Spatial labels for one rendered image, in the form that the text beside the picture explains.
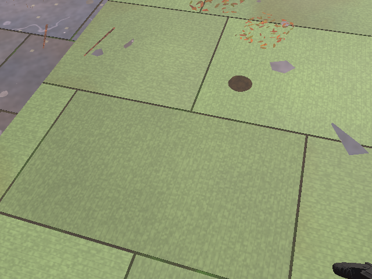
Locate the right robot hand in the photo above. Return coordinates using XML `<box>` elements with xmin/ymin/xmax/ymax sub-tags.
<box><xmin>332</xmin><ymin>262</ymin><xmax>372</xmax><ymax>279</ymax></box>

